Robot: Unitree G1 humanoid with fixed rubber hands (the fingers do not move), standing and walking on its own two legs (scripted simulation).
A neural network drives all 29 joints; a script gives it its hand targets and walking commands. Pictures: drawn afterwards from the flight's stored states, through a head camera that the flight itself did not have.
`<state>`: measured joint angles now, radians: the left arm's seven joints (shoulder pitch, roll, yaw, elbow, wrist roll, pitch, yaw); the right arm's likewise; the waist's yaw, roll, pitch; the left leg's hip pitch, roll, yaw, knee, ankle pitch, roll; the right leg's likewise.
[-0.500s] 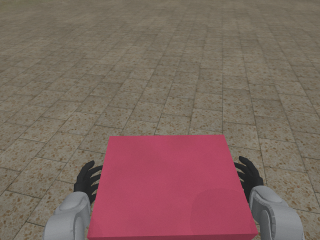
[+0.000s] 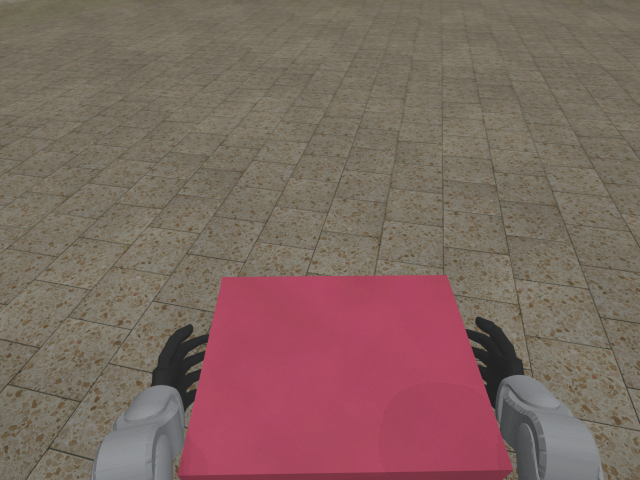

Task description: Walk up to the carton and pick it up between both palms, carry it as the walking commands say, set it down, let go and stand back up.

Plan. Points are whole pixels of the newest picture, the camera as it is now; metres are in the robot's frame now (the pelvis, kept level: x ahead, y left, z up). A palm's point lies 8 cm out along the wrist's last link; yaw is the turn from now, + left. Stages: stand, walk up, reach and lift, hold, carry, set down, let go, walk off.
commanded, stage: carry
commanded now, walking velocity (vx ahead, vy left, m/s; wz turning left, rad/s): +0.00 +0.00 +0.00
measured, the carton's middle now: (335, 408) +0.26 +0.00 -0.03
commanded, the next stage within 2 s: hold in 1.04 s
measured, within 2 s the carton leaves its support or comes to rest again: neither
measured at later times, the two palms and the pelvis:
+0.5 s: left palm (172, 394) +0.25 +0.19 +0.05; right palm (501, 388) +0.25 -0.20 +0.05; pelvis +0.00 +0.00 +0.00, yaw +0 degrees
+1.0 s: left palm (171, 400) +0.25 +0.20 +0.03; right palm (488, 391) +0.25 -0.19 +0.03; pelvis +0.00 +0.00 +0.00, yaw +0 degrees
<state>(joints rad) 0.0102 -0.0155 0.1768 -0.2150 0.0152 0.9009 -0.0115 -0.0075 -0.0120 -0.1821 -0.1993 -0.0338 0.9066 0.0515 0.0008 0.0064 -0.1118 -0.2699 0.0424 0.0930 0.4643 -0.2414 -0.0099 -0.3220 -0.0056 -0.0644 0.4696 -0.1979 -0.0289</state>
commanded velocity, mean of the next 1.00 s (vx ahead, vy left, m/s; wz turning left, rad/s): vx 0.00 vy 0.00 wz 0.00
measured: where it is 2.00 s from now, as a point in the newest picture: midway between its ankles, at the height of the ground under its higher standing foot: outside the picture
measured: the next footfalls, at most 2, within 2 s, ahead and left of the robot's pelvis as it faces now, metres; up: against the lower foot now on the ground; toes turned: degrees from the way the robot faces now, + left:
none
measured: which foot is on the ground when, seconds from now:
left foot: down 0.00-1.00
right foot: down 0.00-1.00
